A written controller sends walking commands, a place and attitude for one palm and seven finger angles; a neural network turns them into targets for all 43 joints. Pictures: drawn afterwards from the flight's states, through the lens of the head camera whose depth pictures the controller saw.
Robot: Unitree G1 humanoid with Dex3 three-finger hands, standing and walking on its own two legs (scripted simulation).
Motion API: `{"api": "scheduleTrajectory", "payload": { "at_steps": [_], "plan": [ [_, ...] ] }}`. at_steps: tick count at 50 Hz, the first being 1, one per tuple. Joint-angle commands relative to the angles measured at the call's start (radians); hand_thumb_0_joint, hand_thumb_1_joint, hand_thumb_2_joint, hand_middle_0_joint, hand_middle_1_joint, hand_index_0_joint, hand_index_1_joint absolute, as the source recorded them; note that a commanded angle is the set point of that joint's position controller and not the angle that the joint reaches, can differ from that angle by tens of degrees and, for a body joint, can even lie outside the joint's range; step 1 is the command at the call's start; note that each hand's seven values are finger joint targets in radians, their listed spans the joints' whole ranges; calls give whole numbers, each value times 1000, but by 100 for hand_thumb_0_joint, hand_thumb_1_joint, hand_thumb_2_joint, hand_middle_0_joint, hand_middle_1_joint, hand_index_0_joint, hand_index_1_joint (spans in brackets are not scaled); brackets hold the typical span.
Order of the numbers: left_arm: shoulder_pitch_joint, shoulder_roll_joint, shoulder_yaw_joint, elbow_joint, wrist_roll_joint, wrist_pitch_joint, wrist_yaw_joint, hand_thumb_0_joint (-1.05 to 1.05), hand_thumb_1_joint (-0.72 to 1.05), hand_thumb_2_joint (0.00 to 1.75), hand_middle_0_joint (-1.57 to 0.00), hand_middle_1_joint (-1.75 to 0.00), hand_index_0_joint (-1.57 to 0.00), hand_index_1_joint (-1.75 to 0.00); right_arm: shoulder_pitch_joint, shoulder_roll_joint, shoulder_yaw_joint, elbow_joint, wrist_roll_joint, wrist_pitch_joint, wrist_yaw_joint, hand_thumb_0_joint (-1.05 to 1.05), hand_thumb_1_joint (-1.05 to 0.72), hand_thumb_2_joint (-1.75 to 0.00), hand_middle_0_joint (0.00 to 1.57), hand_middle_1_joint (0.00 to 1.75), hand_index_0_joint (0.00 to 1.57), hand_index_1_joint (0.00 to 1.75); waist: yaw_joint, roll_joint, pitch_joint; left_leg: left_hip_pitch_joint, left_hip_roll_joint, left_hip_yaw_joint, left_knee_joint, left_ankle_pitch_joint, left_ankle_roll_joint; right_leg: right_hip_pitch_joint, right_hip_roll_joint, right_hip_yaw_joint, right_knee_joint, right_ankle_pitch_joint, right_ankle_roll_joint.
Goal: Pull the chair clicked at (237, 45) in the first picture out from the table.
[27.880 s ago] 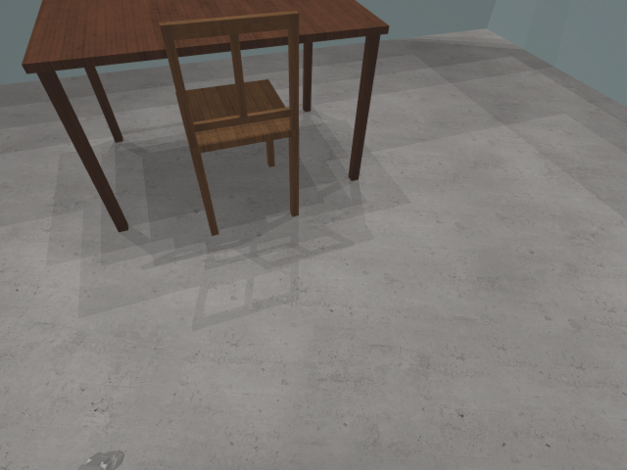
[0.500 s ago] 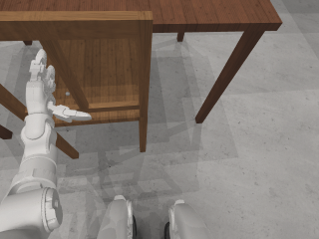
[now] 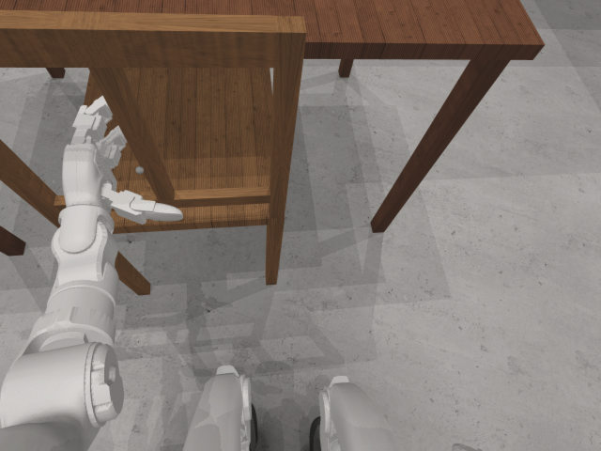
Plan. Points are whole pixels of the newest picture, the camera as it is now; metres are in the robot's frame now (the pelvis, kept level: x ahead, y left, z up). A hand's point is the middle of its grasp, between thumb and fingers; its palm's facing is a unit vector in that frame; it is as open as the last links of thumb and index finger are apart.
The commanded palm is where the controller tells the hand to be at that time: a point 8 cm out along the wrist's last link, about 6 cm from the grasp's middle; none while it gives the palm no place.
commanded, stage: hook a spindle and tug to test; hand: left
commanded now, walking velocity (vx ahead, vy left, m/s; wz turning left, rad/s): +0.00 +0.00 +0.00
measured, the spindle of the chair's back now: (142, 144) +0.51 +0.20 +0.03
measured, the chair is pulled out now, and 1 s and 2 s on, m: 0.00 0.01 0.13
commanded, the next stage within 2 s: step backward, pulling the chair out in 1.20 s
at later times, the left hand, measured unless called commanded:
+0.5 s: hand (148, 165) +0.47 +0.19 +0.03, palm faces +0.13 -0.99 -0.03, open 7.0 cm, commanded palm +0.44 +0.23 +0.03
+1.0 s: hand (152, 172) +0.46 +0.18 +0.03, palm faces +0.12 -0.99 -0.03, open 6.1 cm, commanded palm +0.42 +0.23 +0.03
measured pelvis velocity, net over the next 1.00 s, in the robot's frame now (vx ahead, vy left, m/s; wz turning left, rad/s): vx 0.02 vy -0.01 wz -0.01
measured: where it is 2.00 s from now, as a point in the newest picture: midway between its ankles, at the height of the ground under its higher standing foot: outside the picture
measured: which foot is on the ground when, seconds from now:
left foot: down 0.00-1.00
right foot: down 0.00-1.00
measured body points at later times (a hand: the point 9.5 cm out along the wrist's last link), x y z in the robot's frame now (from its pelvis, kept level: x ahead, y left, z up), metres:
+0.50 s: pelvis +0.00 +0.00 +0.00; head +0.15 +0.02 +0.43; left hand +0.46 +0.24 +0.03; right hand +0.05 -0.27 -0.12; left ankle +0.05 +0.09 -0.61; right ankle +0.00 -0.12 -0.61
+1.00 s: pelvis +0.02 -0.01 +0.01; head +0.16 +0.01 +0.44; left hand +0.45 +0.24 +0.03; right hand +0.08 -0.27 -0.11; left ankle +0.05 +0.09 -0.61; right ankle +0.00 -0.12 -0.61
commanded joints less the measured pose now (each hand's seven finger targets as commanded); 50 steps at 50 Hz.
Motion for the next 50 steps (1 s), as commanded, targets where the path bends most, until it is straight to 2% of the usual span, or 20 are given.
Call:
{"api": "scheduleTrajectory", "payload": {
  "at_steps": [1, 3, 5, 9, 10, 13, 17, 18, 19, 25, 29, 32, 33, 36, 37, 39, 40, 42, 45, 50],
  "plan": [
    [-400, 205, 29, -250, -10, -88, 16, 0, -44, 32, -34, -96, -34, -96, 133, -186, -68, -58, -8, -22, -14, 0, -90, -90, 20, 30, 20, 30, -19, 142, -510, 607, 5, -111, -136, 354, -34, 15, 14, 33, -158, 258, -20],
    [-380, 197, 23, -273, -6, -94, 24, 0, -33, 37, -38, -107, -38, -107, 131, -179, -67, -62, -10, -19, -10, 0, -90, -90, 20, 30, 20, 30, -11, 147, -544, 635, 5, -112, -138, 397, -38, 39, 15, 31, -158, 286, -21],
    [-339, 188, 18, -252, 1, -88, 29, 0, -22, 42, -41, -118, -41, -118, 129, -176, -66, -64, -10, -15, -7, 0, -90, -90, 20, 30, 20, 30, -10, 141, -518, 617, 6, -107, -141, 384, -39, 40, 15, 31, -163, 282, -20],
    [-335, 168, 10, -190, 6, -67, 38, 0, 0, 52, -48, -140, -48, -140, 134, -177, -64, -62, -8, -8, -3, 0, -90, -90, 20, 30, 20, 30, -27, 85, -442, 552, 4, -103, -148, 313, -32, 32, 16, 29, -173, 246, -15],
    [-331, 202, 34, -181, 7, -66, 40, 0, 6, 54, -50, -145, -50, -145, 134, -183, -63, -65, -8, -7, -5, 0, -90, -90, 20, 30, 20, 30, -20, 79, -436, 530, 3, -102, -151, 291, -33, 41, 16, 32, -173, 234, -16],
    [-369, 212, 41, -222, 7, -84, 44, 0, 23, 61, -50, -145, -50, -145, 133, -179, -62, -69, -10, -9, -7, 0, -90, -90, 20, 30, 20, 30, -16, 110, -476, 560, 4, -102, -145, 327, -34, 43, 14, 35, -163, 255, -18],
    [-353, 174, 16, -258, 0, -106, 39, 0, 45, 71, -50, -145, -50, -145, 131, -175, -67, -68, -11, -14, -3, 0, -90, -90, 20, 30, 20, 30, -18, 108, -517, 599, 5, -102, -139, 372, -35, 54, 17, 35, -162, 289, -17],
    [-345, 195, 24, -236, 7, -104, 38, 0, 51, 73, -50, -145, -50, -145, 130, -179, -67, -64, -10, -10, -4, 0, -90, -90, 20, 30, 20, 30, -16, 117, -500, 590, 7, -105, -142, 358, -39, 44, 17, 34, -160, 275, -19],
    [-356, 178, 10, -231, 7, -102, 39, 0, 56, 76, -50, -145, -50, -145, 131, -177, -65, -64, -10, -9, -4, 0, -90, -90, 20, 30, 20, 30, -21, 110, -492, 586, 7, -106, -144, 350, -37, 39, 17, 33, -162, 267, -18],
    [-344, 209, 30, -243, 5, -99, 34, 0, 90, 90, -50, -145, -50, -145, 130, -177, -66, -64, -8, -9, -6, 0, -90, -90, 20, 30, 20, 30, -15, 115, -500, 562, 3, -88, -137, 353, -32, 82, 17, 46, -168, 298, -16],
    [-306, 194, 27, -246, -5, -89, 23, 0, 90, 90, -50, -145, -50, -145, 133, -175, -67, -68, -5, -6, -6, 0, -90, -90, 20, 30, 20, 30, -14, 92, -507, 566, 2, -84, -136, 389, -30, 105, 17, 45, -168, 339, -14],
    [-231, 215, 60, -255, -17, -77, 24, 0, 90, 90, -50, -145, -50, -145, 128, -175, -67, -78, -3, -4, -6, 0, -90, -90, 20, 30, 20, 30, 9, 99, -515, 550, -2, -72, -136, 410, -31, 139, 14, 51, -165, 375, -13],
    [-245, 195, 37, -268, -20, -74, 22, 0, 90, 90, -50, -145, -50, -145, 123, -170, -64, -79, -2, -3, -5, 0, -90, -90, 20, 30, 20, 30, 0, 100, -499, 542, -3, -70, -137, 405, -29, 141, 14, 53, -169, 378, -12],
    [-199, 204, 47, -311, -20, -77, 27, 0, 90, 90, -50, -145, -50, -145, 120, -171, -67, -90, -1, -6, -3, 0, -90, -90, 20, 30, 20, 30, 13, 88, -506, 547, -2, -67, -144, 419, -29, 166, 16, 55, -167, 395, -13],
    [-164, 179, 31, -321, -19, -75, 27, 0, 90, 90, -50, -145, -50, -145, 116, -164, -67, -97, 0, -6, 0, 0, -90, -90, 20, 30, 20, 30, 19, 100, -512, 560, -4, -62, -146, 437, -30, 171, 16, 53, -168, 412, -13],
    [-137, 175, 31, -339, -23, -73, 29, 0, 90, 90, -50, -145, -50, -145, 111, -163, -69, -97, 1, -6, 2, 0, -90, -90, 20, 30, 20, 30, 23, 99, -513, 556, -4, -55, -144, 443, -31, 184, 16, 59, -173, 428, -12],
    [-112, 177, 37, -333, -26, -69, 30, 0, 90, 90, -50, -145, -50, -145, 112, -163, -68, -101, 1, -6, 3, 0, -90, -90, 20, 30, 20, 30, 23, 69, -501, 534, -6, -53, -147, 433, -29, 206, 16, 60, -176, 435, -9],
    [-97, 165, 27, -350, -30, -71, 28, 0, 90, 90, -50, -145, -50, -145, 107, -161, -68, -105, 4, -10, 4, 0, -90, -90, 20, 30, 20, 30, 24, 79, -491, 536, -6, -51, -150, 436, -30, 203, 16, 60, -174, 440, -10],
    [-34, 187, 53, -366, -38, -67, 26, 0, 90, 90, -50, -145, -50, -145, 104, -160, -69, -112, 6, -13, 4, 0, -90, -90, 20, 30, 20, 30, 39, 57, -493, 500, -11, -39, -152, 442, -28, 262, 15, 71, -176, 486, -7],
    [11, 124, 12, -425, -49, -65, 22, 0, 90, 90, -50, -145, -50, -145, 98, -155, -76, -117, 8, -22, 8, 0, -90, -90, 20, 30, 20, 30, 38, 74, -505, 553, -7, -40, -155, 484, -31, 241, 15, 62, -174, 504, -7]
  ]
}}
